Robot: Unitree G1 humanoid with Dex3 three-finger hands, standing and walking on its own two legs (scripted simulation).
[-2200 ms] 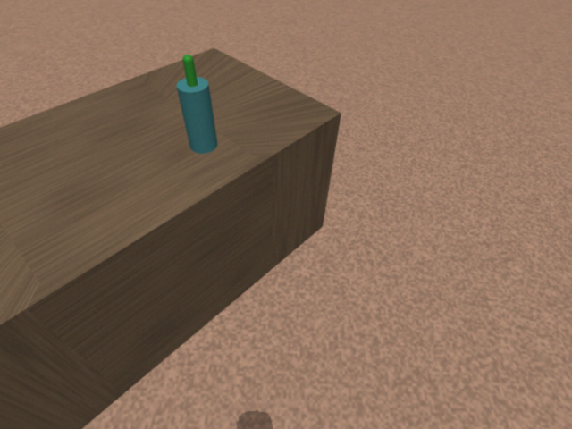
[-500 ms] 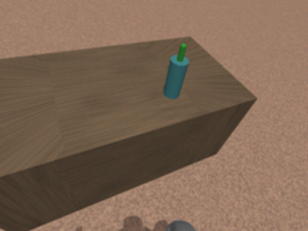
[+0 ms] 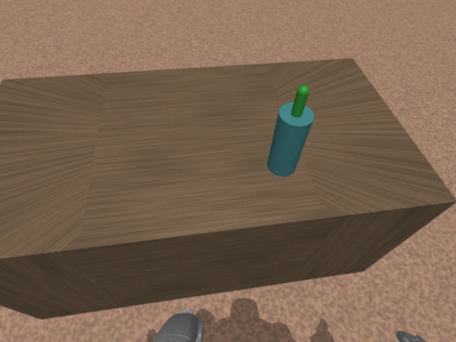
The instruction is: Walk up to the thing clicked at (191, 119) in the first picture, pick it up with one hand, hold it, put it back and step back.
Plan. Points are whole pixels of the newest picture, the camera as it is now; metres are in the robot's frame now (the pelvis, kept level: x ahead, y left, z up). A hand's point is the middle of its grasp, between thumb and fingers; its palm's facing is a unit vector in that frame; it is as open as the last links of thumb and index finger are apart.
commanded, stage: walk up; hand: right
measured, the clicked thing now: (291, 131) +0.60 -0.12 -0.03
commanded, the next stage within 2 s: none
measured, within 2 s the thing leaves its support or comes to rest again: neither
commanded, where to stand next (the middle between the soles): +0.08 +0.01 m, yaw +10 degrees
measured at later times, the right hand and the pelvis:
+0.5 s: hand (381, 338) +0.18 -0.29 -0.17, palm faces -0.17 +0.91 -0.37, open 7.4 cm; pelvis +0.00 -0.05 -0.03, yaw +8 degrees
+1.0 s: hand out of the picture +0.11 -0.25 -0.14, palm faces -0.24 +0.88 -0.40, open 7.4 cm; pelvis -0.02 +0.00 -0.01, yaw +13 degrees
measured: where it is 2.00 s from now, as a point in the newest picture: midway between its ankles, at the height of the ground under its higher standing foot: outside the picture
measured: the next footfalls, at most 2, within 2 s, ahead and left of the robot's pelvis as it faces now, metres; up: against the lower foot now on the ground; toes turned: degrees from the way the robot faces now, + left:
left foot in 0.14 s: +0.13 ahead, +0.08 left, +0.00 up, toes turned +5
right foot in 0.44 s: +0.06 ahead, -0.20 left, +0.00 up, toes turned +4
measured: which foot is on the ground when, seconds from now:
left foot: up 0.00-0.12, down 0.14-0.44, up 0.46-0.74, down 0.76-1.00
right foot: down 0.00-0.18, up 0.20-0.42, down 0.44-0.80, up 0.82-1.00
